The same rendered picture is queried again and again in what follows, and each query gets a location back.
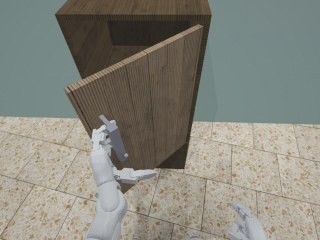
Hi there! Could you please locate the cupboard door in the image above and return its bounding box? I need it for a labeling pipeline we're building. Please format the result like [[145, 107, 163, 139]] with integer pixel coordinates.
[[64, 24, 203, 194]]

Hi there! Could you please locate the robot left forearm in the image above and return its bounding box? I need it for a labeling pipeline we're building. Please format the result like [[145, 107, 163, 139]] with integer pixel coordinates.
[[83, 181, 128, 240]]

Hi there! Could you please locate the handle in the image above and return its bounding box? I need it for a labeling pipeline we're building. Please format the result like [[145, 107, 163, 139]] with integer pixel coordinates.
[[99, 114, 128, 163]]

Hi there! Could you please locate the robot left hand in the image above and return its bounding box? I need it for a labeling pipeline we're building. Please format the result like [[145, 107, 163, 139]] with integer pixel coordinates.
[[89, 120, 157, 187]]

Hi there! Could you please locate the robot right shin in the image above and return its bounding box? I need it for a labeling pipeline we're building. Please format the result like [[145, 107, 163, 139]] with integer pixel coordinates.
[[189, 235, 200, 239]]

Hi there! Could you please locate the robot right hand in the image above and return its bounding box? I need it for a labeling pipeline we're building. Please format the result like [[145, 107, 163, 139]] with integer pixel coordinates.
[[229, 201, 268, 240]]

